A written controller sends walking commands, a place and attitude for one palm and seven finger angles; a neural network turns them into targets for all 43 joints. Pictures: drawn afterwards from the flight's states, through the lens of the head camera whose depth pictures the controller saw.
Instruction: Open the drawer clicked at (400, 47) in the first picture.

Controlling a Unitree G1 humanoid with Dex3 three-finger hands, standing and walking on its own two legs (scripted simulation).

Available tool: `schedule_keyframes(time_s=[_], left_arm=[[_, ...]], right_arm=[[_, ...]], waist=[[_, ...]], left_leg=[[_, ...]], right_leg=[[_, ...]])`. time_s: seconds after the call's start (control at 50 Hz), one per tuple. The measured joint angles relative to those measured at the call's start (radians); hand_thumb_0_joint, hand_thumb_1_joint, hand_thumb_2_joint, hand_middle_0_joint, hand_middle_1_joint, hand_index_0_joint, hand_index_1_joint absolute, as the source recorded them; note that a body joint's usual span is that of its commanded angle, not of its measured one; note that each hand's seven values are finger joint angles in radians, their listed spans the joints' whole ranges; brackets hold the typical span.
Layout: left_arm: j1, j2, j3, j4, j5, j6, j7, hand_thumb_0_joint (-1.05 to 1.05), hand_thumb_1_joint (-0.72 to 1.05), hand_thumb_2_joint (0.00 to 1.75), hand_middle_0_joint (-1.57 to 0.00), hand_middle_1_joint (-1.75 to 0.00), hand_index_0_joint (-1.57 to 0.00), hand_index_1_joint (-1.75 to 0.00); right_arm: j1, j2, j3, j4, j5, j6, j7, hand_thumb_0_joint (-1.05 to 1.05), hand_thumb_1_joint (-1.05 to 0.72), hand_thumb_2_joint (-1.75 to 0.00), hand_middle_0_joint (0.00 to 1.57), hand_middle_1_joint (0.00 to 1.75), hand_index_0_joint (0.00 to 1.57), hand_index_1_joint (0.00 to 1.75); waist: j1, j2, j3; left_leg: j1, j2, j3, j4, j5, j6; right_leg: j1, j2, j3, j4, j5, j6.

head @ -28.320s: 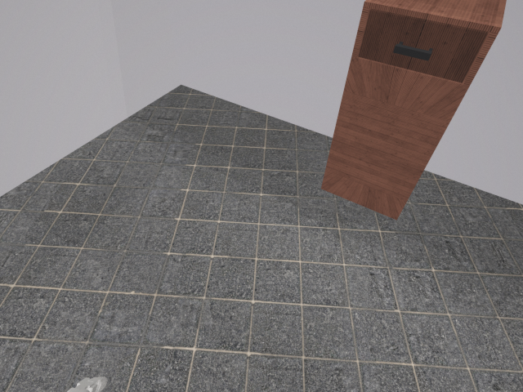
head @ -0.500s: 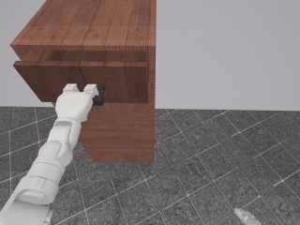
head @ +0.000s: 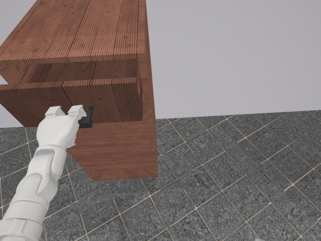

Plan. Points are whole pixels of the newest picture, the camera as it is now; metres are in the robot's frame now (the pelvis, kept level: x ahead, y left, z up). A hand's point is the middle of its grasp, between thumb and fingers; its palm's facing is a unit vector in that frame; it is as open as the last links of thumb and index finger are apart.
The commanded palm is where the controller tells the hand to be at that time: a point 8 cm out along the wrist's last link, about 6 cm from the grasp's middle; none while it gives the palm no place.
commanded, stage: pull the drawer open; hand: left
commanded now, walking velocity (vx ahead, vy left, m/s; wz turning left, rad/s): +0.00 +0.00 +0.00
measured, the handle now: (71, 116) +0.42 +0.26 +0.06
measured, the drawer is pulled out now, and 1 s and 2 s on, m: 0.09 0.21 0.30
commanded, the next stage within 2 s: none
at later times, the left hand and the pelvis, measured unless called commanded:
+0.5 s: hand (64, 156) +0.31 +0.25 +0.04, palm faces -0.01 -0.05 -1.00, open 5.7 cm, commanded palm +0.29 +0.26 +0.09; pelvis +0.00 -0.01 +0.00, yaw +3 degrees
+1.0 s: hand (57, 185) +0.24 +0.24 +0.04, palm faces +0.01 -0.10 -0.99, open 5.8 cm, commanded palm +0.19 +0.26 +0.09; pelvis +0.00 -0.01 +0.00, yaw +0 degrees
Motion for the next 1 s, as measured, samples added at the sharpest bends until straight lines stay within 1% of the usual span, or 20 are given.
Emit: schedule_keyframes(time_s=[0.1, 0.18, 0.24, 0.3, 0.38, 0.46, 0.56, 0.64, 0.72, 0.82, 0.9, 1.0], left_arm=[[0.156, -0.01, 0.003, -0.159, -0.012, 0.019, 0.024, 0.02, 0.75, 0.79, -0.22, -1.35, -0.34, -1.3], [0.252, -0.019, -0.016, -0.255, -0.016, 0.035, 0.043, 0.02, 0.75, 0.79, -0.22, -1.35, -0.34, -1.29], [0.205, -0.027, -0.067, -0.228, 0.007, 0.031, 0.065, 0.01, 0.74, 0.8, -0.24, -1.35, -0.35, -1.3], [0.149, -0.037, -0.096, -0.186, 0.028, 0.034, 0.068, 0.01, 0.73, 0.82, -0.26, -1.35, -0.36, -1.31], [0.099, -0.046, -0.124, -0.136, 0.032, 0.052, 0.048, 0.0, 0.71, 0.83, -0.29, -1.35, -0.37, -1.33], [0.059, -0.046, -0.13, -0.09, 0.029, 0.049, 0.015, 0.0, 0.7, 0.83, -0.3, -1.35, -0.39, -1.33], [0.015, -0.04, -0.116, -0.04, 0.029, 0.022, -0.012, 0.0, 0.7, 0.82, -0.31, -1.35, -0.39, -1.33], [0.02, -0.031, -0.076, -0.035, 0.026, 0.0, -0.025, 0.0, 0.7, 0.8, -0.3, -1.35, -0.39, -1.32], [0.099, -0.019, -0.021, -0.092, 0.003, -0.006, -0.026, 0.0, 0.72, 0.79, -0.27, -1.35, -0.38, -1.31], [0.256, -0.013, 0.03, -0.231, -0.024, -0.003, -0.006, 0.01, 0.74, 0.77, -0.23, -1.35, -0.36, -1.3], [0.394, -0.019, 0.041, -0.359, -0.033, 0.003, 0.025, 0.01, 0.75, 0.77, -0.22, -1.35, -0.36, -1.29], [0.555, -0.028, 0.032, -0.498, -0.032, 0.008, 0.069, 0.01, 0.74, 0.78, -0.23, -1.35, -0.36, -1.29]], right_arm=[[-0.032, -0.007, -0.004, -0.004, -0.001, -0.021, 0.004, 0.01, -0.91, -0.9, 0.2, 0.3, 0.2, 0.3], [-0.077, -0.005, 0.002, -0.014, -0.003, -0.039, 0.006, 0.01, -0.91, -0.9, 0.2, 0.3, 0.2, 0.3], [-0.108, -0.007, 0.007, -0.009, -0.004, -0.053, -0.005, 0.01, -0.91, -0.9, 0.2, 0.3, 0.2, 0.3], [-0.149, 0.001, 0.016, -0.001, -0.006, -0.054, -0.013, 0.01, -0.91, -0.9, 0.2, 0.3, 0.2, 0.3], [-0.177, 0.021, 0.027, -0.003, -0.004, -0.05, -0.021, 0.01, -0.91, -0.9, 0.2, 0.3, 0.2, 0.3], [-0.181, 0.04, 0.044, -0.005, -0.003, -0.043, -0.029, 0.01, -0.91, -0.9, 0.2, 0.3, 0.2, 0.3], [-0.161, 0.049, 0.054, -0.001, -0.004, -0.035, -0.035, 0.01, -0.9, -0.9, 0.2, 0.3, 0.2, 0.3], [-0.138, 0.047, 0.051, 0.003, -0.007, -0.029, -0.032, 0.01, -0.9, -0.9, 0.2, 0.3, 0.2, 0.3], [-0.111, 0.035, 0.04, -0.005, -0.009, -0.032, -0.026, 0.01, -0.9, -0.9, 0.2, 0.3, 0.2, 0.3], [-0.088, 0.009, 0.021, -0.017, -0.011, -0.041, -0.015, 0.01, -0.9, -0.9, 0.2, 0.3, 0.2, 0.3], [-0.087, -0.007, 0.008, -0.02, -0.013, -0.051, -0.004, 0.01, -0.91, -0.9, 0.2, 0.3, 0.2, 0.3], [-0.115, -0.007, 0.005, -0.023, -0.018, -0.063, 0.014, 0.01, -0.91, -0.9, 0.2, 0.3, 0.2, 0.3]], waist=[[0.003, -0.002, 0.003], [0.015, -0.001, 0.005], [0.04, -0.001, 0.015], [0.062, -0.002, 0.02], [0.077, 0.001, 0.014], [0.082, 0.0, 0.012], [0.081, -0.005, 0.02], [0.07, -0.009, 0.026], [0.046, -0.008, 0.027], [0.025, -0.009, 0.03], [0.025, -0.009, 0.029], [0.037, -0.009, 0.022]], left_leg=[[0.028, 0.0, 0.004, -0.011, -0.005, 0.0], [0.048, -0.003, 0.001, -0.016, -0.009, 0.001], [0.043, -0.013, -0.022, 0.0, -0.01, 0.002], [0.037, -0.018, -0.033, 0.008, -0.008, 0.001], [0.043, -0.021, -0.041, 0.005, -0.003, -0.001], [0.053, -0.022, -0.045, -0.002, 0.004, -0.004], [0.052, -0.021, -0.05, 0.0, 0.012, -0.01], [0.049, -0.014, -0.042, -0.002, 0.018, -0.014], [0.054, -0.006, -0.021, -0.008, 0.018, -0.015], [0.063, -0.001, 0.001, -0.008, 0.009, -0.014], [0.064, 0.0, 0.008, -0.002, -0.002, -0.012], [0.061, -0.001, 0.008, 0.01, -0.016, -0.01]], right_leg=[[0.026, 0.001, 0.005, -0.01, -0.004, 0.002], [0.048, -0.002, 0.004, -0.014, -0.009, 0.004], [0.053, -0.013, -0.02, -0.003, -0.019, 0.004], [0.051, -0.018, -0.031, 0.006, -0.022, 0.002], [0.057, -0.022, -0.039, 0.006, -0.021, 0.0], [0.067, -0.023, -0.043, 0.005, -0.019, -0.003], [0.067, -0.021, -0.049, 0.009, -0.014, -0.01], [0.057, -0.015, -0.041, 0.01, -0.006, -0.014], [0.052, -0.006, -0.021, 0.011, 0.0, -0.015], [0.049, 0.0, 0.001, 0.019, -0.006, -0.014], [0.047, 0.001, 0.009, 0.027, -0.014, -0.011], [0.046, 0.0, 0.01, 0.036, -0.027, -0.007]])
